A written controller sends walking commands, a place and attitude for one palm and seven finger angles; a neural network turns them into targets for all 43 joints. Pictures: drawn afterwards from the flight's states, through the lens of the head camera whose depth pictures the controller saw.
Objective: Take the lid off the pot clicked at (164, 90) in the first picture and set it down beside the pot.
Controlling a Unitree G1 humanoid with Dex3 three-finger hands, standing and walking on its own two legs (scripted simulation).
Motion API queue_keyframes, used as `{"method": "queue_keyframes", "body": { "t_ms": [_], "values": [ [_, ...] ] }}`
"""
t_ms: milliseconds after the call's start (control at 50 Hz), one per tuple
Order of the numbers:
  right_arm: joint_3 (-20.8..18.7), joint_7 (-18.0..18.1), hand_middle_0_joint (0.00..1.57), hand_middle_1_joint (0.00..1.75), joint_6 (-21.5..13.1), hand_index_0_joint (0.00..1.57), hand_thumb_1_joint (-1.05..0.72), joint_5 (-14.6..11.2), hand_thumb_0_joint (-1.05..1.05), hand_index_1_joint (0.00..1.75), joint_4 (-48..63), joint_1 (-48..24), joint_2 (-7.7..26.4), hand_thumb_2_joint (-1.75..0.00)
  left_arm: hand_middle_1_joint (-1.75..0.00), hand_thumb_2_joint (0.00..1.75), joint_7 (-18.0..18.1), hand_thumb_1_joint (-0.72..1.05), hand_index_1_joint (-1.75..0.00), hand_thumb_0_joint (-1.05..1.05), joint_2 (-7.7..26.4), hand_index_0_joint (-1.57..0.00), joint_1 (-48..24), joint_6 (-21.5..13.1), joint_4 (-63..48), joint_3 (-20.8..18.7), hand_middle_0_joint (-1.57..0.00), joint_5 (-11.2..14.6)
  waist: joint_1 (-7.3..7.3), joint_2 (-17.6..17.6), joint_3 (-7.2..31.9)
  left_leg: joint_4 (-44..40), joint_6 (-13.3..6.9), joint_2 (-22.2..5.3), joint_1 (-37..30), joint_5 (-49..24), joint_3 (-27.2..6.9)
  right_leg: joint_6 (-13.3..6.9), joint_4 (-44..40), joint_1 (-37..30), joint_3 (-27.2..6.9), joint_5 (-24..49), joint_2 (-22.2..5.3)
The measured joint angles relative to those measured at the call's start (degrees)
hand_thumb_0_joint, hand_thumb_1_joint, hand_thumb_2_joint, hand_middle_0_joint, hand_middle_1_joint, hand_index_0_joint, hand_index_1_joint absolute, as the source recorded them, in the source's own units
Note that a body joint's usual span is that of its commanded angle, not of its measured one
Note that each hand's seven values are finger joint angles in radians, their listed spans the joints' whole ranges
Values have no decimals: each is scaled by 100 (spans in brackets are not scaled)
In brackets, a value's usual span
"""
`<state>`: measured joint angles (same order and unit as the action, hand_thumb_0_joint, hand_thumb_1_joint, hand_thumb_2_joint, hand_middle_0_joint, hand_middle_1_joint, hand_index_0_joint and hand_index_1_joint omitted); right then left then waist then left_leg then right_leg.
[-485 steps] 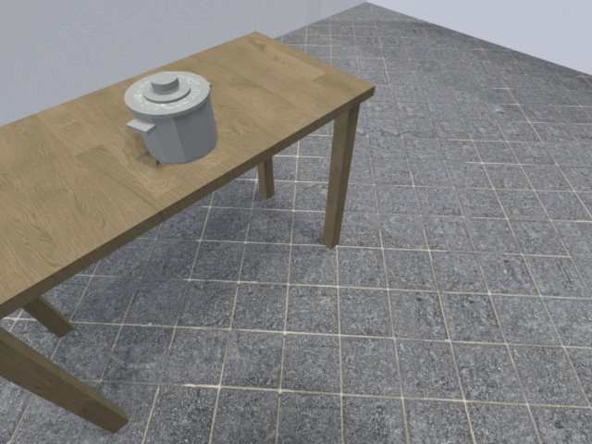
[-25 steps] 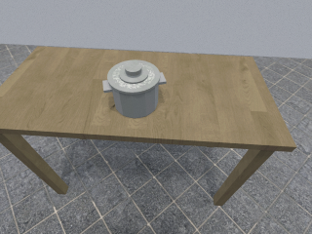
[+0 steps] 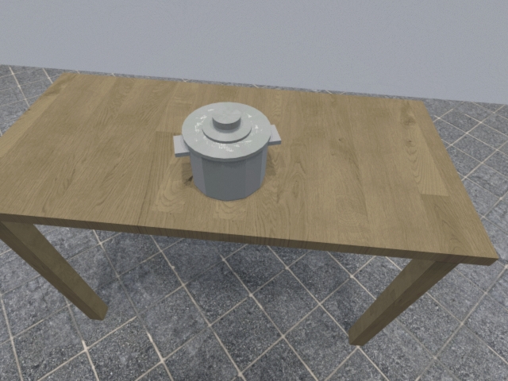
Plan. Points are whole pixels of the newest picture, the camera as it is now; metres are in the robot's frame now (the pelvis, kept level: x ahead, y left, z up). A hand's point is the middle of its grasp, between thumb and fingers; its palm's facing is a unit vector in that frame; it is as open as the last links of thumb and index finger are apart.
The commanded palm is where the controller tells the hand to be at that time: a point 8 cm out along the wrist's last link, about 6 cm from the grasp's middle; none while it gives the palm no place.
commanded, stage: shuffle to correct the standing spot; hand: left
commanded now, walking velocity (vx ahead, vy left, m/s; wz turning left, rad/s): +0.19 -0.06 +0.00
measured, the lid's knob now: (226, 118) +0.54 +0.10 +0.12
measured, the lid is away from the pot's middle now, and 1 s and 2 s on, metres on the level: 0.00 0.00 0.00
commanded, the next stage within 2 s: come to a stop and stand still in 0.10 s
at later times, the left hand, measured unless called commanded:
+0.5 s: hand out of the picture +0.08 +0.15 -0.17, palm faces +0.02 -0.98 -0.20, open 7.3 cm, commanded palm none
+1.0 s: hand out of the picture +0.09 +0.22 -0.17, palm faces +0.02 -0.97 -0.22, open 7.4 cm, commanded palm none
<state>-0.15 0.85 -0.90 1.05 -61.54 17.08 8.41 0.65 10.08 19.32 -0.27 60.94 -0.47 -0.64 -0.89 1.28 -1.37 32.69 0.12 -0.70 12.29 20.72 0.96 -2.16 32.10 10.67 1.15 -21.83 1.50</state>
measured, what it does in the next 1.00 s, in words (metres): steps on the spot: right foot, then left foot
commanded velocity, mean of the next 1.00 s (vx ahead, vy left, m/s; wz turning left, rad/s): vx -0.03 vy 0.00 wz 0.00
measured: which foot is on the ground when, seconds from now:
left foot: down 0.00-0.28, up 0.30-0.52, down 0.54-1.00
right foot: down 0.00-0.12, up 0.14-0.26, down 0.28-1.00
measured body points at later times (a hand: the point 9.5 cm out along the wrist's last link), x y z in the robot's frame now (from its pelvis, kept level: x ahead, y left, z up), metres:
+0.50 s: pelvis +0.07 -0.02 +0.00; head +0.11 -0.02 +0.45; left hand +0.08 +0.20 -0.15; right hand +0.10 -0.25 -0.15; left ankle +0.09 +0.10 -0.71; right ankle +0.02 -0.09 -0.73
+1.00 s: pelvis +0.03 +0.03 -0.01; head +0.01 +0.04 +0.44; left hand +0.08 +0.27 -0.16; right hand +0.10 -0.20 -0.14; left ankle +0.11 +0.11 -0.73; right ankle +0.02 -0.09 -0.73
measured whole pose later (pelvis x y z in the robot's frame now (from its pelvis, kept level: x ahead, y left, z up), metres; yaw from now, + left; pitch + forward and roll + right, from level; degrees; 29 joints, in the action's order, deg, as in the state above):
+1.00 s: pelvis +0.03 +0.03 -0.01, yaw -2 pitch -4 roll -2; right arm -1.5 0.2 1.6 1.1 -53.6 13.1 9.4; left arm 3.3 10.7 17.4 0.8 53.5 -0.8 -0.8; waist 0.5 -0.1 -1.5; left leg 36.3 -3.0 0.9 19.2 13.1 2.1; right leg -0.4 34.7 10.6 2.2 -20.1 0.6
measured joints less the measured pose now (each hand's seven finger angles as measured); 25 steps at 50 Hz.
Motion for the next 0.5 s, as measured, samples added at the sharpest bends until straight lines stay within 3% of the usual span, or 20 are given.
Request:
{"method": "queue_keyframes", "body": {
  "t_ms": [120,160,220,260,280,300,380,440,500],
  "values": [
    [-14,43,20,30,-108,20,-91,-2,0,30,-27,43,-92,-90,-30,89,19,91,-30,1,22,-20,72,-64,41,-56,-20,17,18,85,-68,226,-31,27,-39,318,60,5,344,39,-45,-313,-32],
    [-40,65,20,30,-145,20,-91,15,0,30,-6,46,-103,-90,-30,89,31,91,-30,1,6,-20,43,-64,60,-64,-20,22,45,65,-108,237,-45,12,-111,395,100,-23,774,204,57,-320,-59],
    [-72,78,20,30,-164,20,-91,63,0,30,33,100,-120,-90,-30,89,27,91,-30,1,-7,-20,-126,-13,33,-88,-20,30,115,-16,-202,112,-16,-27,-289,421,114,-51,1331,530,229,-908,-67],
    [-69,81,20,30,-134,20,-91,59,0,30,41,175,-117,-90,-30,89,5,91,-30,1,-10,-20,-288,-38,-83,-127,-20,35,145,-104,-285,145,28,-67,-333,456,40,-31,849,542,328,-570,-63],
    [-65,85,20,30,-106,20,-91,27,0,30,28,213,-127,-90,-30,89,4,91,-30,1,9,-20,-349,-108,-175,-148,-20,32,135,-91,-319,393,22,-55,-231,490,41,-37,526,491,306,116,-94],
    [-69,89,20,30,-51,20,-91,-13,0,30,-22,202,-120,-90,-30,89,27,91,-30,1,-1,-20,-416,-187,-232,-165,-20,33,115,-129,-372,866,10,-75,-63,627,25,-79,555,456,359,219,-77],
    [-134,139,20,30,153,20,-91,-94,0,30,-144,4,-83,-90,-30,89,126,91,-30,0,-68,-20,-435,-277,-334,-83,-20,20,12,-114,-374,2019,44,25,515,1190,-6,-234,245,88,408,-66,-41],
    [-170,134,20,30,168,20,-91,-119,1,30,-26,-297,-60,-90,-30,89,179,92,-30,0,-114,-20,-379,-185,-316,-35,-20,-25,-27,-4,-402,1604,78,51,696,987,91,-236,-102,-90,273,107,-43],
    [-196,129,20,30,137,20,-93,-146,1,30,158,-558,5,-90,-30,89,174,92,-30,1,-128,-20,-304,-93,-286,8,-20,-2,0,55,-458,513,108,68,590,91,139,-193,-163,-159,164,141,-32]
  ]
}}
